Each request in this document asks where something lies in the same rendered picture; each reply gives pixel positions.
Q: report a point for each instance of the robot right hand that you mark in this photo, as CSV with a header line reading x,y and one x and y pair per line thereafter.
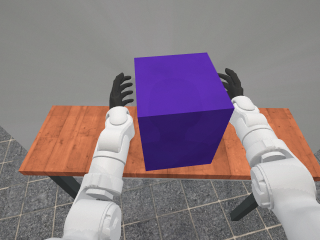
x,y
233,84

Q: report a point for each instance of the left robot upper arm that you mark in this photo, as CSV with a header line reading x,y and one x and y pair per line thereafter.
x,y
93,220

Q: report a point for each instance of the table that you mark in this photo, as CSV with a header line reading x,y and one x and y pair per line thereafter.
x,y
66,142

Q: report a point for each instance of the robot left hand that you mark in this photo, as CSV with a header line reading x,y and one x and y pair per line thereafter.
x,y
116,97

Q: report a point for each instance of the carton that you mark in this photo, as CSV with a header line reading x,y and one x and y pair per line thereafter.
x,y
183,110

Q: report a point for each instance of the right robot upper arm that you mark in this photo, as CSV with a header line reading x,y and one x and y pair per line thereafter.
x,y
285,187

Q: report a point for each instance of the robot right forearm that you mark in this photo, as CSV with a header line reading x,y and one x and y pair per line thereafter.
x,y
257,137

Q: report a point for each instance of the robot left forearm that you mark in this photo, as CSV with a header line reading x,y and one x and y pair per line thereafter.
x,y
104,179

